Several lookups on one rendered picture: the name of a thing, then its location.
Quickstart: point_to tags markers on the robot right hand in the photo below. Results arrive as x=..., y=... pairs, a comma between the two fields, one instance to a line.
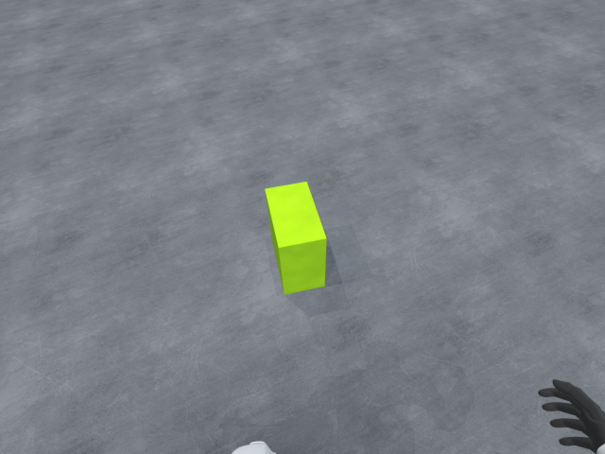
x=592, y=417

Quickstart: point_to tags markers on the carton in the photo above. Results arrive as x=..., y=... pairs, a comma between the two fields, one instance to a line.
x=298, y=238

